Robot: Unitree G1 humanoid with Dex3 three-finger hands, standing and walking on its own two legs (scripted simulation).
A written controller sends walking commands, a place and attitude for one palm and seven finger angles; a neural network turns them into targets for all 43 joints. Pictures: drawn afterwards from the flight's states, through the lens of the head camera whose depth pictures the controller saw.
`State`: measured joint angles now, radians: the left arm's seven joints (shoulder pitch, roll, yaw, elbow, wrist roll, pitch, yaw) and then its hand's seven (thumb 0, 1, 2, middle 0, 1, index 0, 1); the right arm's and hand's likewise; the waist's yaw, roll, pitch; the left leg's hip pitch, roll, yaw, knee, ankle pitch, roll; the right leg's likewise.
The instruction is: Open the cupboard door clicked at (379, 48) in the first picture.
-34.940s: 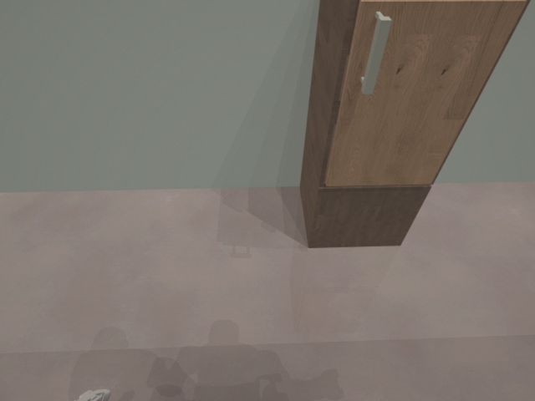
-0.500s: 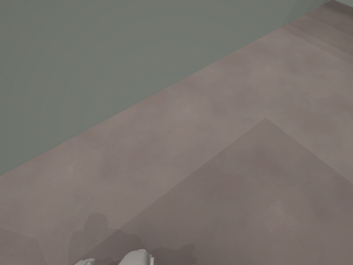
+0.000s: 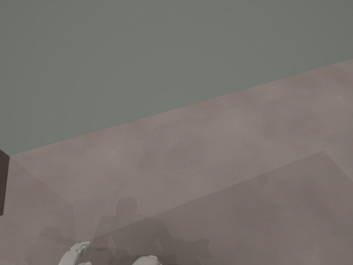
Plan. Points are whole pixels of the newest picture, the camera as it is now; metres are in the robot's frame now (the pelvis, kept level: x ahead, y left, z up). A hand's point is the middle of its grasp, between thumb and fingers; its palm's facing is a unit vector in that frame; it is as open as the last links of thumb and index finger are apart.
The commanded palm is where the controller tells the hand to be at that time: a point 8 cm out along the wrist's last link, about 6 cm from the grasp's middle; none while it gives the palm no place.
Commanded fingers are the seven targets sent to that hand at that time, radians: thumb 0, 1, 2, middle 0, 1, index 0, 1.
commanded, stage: turn to face it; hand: left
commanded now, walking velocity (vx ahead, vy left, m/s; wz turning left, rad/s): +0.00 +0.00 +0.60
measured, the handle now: out of the picture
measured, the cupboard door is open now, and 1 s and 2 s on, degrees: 48 48 48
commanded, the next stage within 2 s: take the last steps up to it in 1.88 s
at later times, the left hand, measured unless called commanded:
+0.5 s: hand out of the picture +0.03 +0.25 -0.16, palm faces +0.32 -0.91 -0.25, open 7.4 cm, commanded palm none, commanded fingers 0.00 0.90 0.90 -0.20 -0.30 -0.20 -0.30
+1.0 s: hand out of the picture -0.04 +0.19 -0.18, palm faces +0.58 -0.79 -0.20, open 7.4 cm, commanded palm none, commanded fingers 0.00 0.90 0.90 -0.20 -0.30 -0.20 -0.30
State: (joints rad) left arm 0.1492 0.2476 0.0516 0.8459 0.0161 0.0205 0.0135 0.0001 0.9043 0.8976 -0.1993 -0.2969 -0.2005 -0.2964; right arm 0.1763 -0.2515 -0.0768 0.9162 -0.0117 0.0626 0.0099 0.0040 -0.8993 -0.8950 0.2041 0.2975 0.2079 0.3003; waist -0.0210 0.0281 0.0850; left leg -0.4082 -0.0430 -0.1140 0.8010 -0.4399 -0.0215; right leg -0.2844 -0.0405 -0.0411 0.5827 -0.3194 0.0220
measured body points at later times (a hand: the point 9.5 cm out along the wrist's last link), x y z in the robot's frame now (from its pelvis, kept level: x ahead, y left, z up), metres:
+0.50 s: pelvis +0.01 +0.02 +0.01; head +0.07 +0.05 +0.45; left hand +0.02 +0.30 -0.14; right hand +0.18 -0.20 -0.12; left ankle +0.00 +0.12 -0.73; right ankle +0.03 -0.14 -0.66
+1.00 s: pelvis +0.04 +0.00 +0.00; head +0.07 +0.05 +0.44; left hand -0.07 +0.23 -0.16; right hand +0.28 -0.15 -0.13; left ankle -0.02 +0.09 -0.73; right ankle +0.07 -0.13 -0.72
